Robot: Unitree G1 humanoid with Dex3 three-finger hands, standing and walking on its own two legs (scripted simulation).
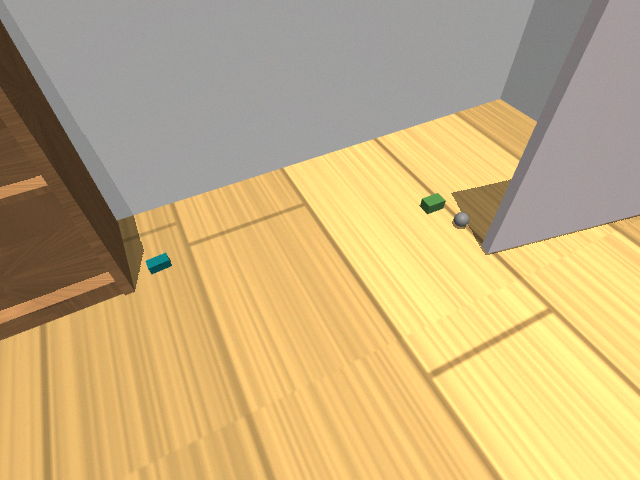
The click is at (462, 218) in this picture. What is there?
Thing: free ball
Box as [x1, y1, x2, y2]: [454, 212, 468, 226]
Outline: 459,212 455,215 454,221 457,225 462,226 468,222 468,216 463,212
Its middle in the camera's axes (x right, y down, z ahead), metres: +0.62 -0.09 +1.69
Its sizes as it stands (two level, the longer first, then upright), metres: 0.063 0.063 0.063
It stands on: the floor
